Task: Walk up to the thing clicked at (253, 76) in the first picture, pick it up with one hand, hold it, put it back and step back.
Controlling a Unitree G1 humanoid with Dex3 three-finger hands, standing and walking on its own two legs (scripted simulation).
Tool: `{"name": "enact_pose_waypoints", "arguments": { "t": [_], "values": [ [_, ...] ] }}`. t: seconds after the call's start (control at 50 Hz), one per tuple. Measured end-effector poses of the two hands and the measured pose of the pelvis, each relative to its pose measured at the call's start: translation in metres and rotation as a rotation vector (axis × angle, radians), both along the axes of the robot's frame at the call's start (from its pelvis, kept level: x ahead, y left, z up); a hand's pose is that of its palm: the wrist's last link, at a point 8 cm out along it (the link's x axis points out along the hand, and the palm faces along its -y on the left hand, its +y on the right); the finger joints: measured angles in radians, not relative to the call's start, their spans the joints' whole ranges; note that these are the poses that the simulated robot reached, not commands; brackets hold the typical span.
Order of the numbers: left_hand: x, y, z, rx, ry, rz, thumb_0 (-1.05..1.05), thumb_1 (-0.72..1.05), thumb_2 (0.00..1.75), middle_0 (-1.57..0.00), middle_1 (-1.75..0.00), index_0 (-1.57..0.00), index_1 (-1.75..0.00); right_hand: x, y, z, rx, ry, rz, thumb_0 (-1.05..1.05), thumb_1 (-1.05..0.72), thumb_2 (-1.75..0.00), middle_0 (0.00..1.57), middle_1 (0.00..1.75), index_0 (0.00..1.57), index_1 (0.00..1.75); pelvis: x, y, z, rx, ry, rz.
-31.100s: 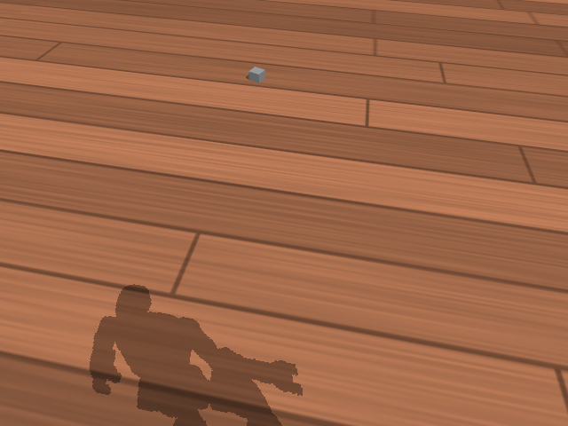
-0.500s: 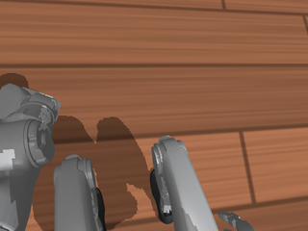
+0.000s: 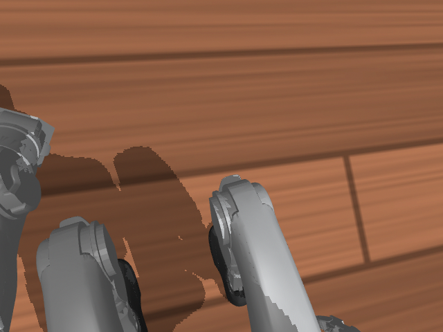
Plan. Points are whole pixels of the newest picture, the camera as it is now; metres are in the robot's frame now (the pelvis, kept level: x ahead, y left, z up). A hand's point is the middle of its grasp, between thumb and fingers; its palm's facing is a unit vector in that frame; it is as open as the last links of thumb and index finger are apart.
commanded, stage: crouch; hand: left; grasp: from above
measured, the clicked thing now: (15, 137) +0.49 +0.24 -0.17
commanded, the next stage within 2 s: lower in 0.18 s
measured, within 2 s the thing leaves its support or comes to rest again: neither
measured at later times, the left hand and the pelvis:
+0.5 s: hand (11, 146) +0.48 +0.26 -0.19, palm faces -0.15 -0.40 -0.90, open 11.1 cm; pelvis +0.00 +0.00 -0.01, yaw -2 degrees
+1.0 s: hand (29, 147) +0.48 +0.25 -0.23, palm faces -0.16 -0.40 -0.90, open 11.1 cm; pelvis +0.00 +0.01 -0.02, yaw -5 degrees
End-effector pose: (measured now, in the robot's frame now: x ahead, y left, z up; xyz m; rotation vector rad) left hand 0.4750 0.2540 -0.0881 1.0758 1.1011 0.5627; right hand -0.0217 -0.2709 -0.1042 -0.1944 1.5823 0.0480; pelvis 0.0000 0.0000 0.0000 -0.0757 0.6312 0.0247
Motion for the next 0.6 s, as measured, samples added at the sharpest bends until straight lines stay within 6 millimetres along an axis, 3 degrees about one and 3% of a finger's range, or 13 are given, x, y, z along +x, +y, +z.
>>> {"name": "enact_pose_waypoints", "arguments": {
  "t": [0.4, 0.6],
  "values": [
    [0.002, 0.01, -0.028, 0.021, 0.006, 0.001, -0.01, -0.29, 0.7, -0.66, -0.67, -0.73, -0.58, -0.013, 0.004, 0.007, 0.032, 0.056, 0.044, 0.0, -0.92, -0.9, 0.2, 0.3, 0.2, 0.3, -0.003, 0.003, -0.01, -0.034, -0.035, -0.006],
    [0.0, 0.006, -0.053, 0.01, 0.031, -0.002, -0.01, -0.27, 0.69, -0.65, -0.68, -0.71, -0.59, -0.014, 0.01, 0.011, 0.059, 0.073, 0.082, 0.0, -0.92, -0.9, 0.2, 0.3, 0.2, 0.3, -0.004, 0.004, -0.012, -0.048, -0.047, -0.011]
  ]
}}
